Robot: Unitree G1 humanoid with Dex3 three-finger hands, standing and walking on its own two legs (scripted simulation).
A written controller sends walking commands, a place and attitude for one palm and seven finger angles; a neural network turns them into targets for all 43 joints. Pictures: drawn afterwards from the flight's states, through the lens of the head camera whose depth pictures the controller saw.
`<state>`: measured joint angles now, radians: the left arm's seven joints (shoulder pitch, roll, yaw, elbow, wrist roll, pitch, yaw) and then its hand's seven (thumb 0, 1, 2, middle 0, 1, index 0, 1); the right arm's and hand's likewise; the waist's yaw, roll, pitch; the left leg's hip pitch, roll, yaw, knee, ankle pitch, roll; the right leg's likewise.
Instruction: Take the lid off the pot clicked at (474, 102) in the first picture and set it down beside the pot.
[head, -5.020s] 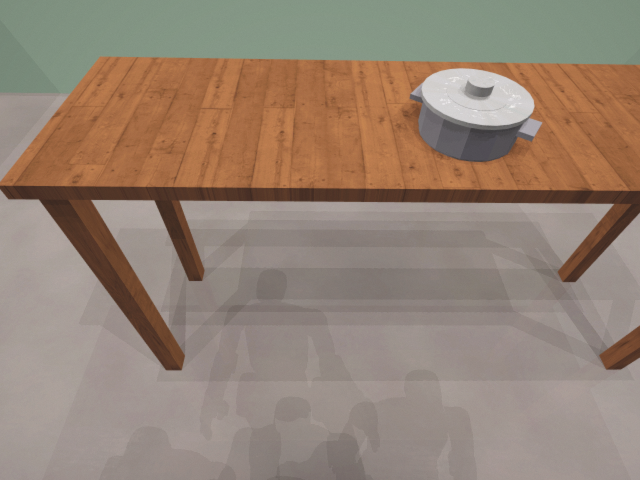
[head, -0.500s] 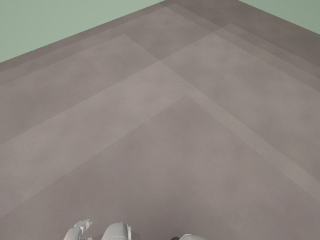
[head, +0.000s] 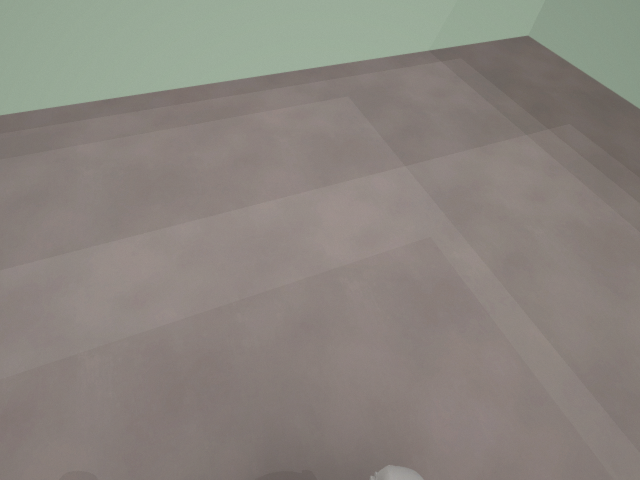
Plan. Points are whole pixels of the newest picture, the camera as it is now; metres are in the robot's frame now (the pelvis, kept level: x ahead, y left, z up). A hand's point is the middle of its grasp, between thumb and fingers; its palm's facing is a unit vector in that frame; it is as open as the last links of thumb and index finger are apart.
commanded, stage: turn to face it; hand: left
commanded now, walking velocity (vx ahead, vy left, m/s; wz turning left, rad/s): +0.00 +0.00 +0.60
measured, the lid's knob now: out of the picture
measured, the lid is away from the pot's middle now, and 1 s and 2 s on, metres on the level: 0.00 0.00 0.00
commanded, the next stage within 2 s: none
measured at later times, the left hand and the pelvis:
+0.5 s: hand out of the picture +0.03 +0.13 -0.14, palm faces +0.32 -0.90 -0.30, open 7.4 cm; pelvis +0.00 -0.09 +0.00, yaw +19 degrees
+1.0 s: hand out of the picture -0.10 +0.16 -0.16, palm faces +0.64 -0.71 -0.28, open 7.4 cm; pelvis -0.02 -0.07 +0.00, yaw +38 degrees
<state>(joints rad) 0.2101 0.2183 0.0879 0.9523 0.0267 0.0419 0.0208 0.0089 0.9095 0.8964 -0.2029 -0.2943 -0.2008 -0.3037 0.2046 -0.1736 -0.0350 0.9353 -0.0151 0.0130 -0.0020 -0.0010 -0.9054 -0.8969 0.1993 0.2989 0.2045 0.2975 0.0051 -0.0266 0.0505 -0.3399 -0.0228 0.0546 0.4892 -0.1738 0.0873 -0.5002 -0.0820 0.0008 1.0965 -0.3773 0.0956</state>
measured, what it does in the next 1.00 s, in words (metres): steps on the spot, turning left: right foot, then left foot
